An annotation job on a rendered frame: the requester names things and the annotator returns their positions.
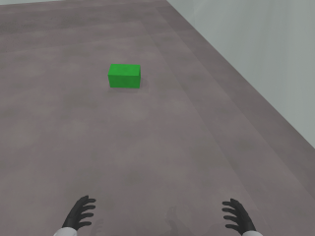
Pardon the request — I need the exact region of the robot left hand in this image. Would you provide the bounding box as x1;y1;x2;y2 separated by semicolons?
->
62;195;96;231

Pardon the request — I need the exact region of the carton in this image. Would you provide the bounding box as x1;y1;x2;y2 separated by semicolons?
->
107;64;141;89

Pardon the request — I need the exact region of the robot right hand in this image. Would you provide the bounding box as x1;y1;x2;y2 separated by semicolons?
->
221;199;257;236

